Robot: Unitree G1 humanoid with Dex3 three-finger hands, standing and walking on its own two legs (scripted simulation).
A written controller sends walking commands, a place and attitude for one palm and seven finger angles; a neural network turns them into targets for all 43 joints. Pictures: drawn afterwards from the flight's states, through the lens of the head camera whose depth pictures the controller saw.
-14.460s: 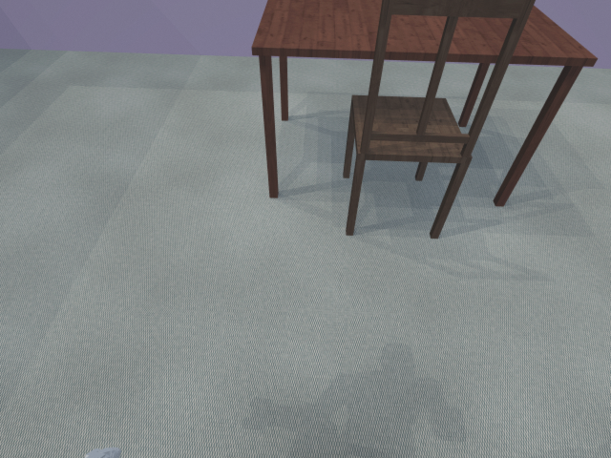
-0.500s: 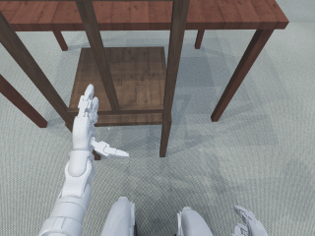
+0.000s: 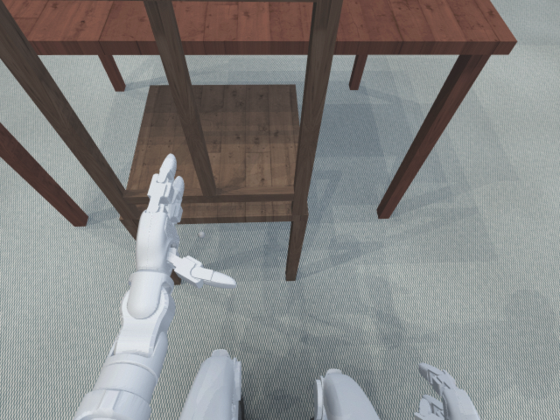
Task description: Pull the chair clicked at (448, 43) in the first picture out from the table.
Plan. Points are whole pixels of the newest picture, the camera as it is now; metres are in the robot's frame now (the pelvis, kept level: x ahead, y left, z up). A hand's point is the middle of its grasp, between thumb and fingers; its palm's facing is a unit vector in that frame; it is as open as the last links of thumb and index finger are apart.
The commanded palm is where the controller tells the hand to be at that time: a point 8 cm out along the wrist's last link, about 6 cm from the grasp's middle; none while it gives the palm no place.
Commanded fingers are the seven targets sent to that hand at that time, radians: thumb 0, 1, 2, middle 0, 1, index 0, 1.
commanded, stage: aim the fingers beside a spindle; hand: left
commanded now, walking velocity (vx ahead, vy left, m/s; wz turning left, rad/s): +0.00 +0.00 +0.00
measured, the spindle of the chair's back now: (191, 123) +0.53 +0.15 +0.07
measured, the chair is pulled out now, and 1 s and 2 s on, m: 0.00 0.00 0.00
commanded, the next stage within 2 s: push the fingers through the gap in 0.30 s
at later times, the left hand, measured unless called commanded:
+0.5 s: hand (195, 231) +0.37 +0.13 +0.02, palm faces +0.03 -1.00 -0.01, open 16.9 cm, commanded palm +0.35 +0.18 +0.03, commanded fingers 0.00 -0.50 0.30 -0.06 -0.08 -0.06 -0.08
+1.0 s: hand (202, 195) +0.43 +0.13 +0.03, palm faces +0.05 -1.00 -0.03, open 16.9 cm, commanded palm +0.41 +0.18 +0.03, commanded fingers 0.00 -0.50 0.30 -0.06 -0.08 -0.06 -0.08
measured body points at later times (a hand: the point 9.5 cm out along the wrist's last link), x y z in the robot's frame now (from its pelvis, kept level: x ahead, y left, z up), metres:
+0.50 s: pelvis +0.00 +0.01 +0.00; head +0.11 +0.02 +0.44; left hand +0.36 +0.19 +0.03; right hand +0.13 -0.24 -0.12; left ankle +0.06 +0.12 -0.62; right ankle +0.00 -0.11 -0.62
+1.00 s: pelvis +0.00 +0.01 +0.00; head +0.12 +0.01 +0.43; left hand +0.42 +0.18 +0.03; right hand +0.09 -0.25 -0.13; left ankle +0.06 +0.12 -0.62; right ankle +0.00 -0.11 -0.62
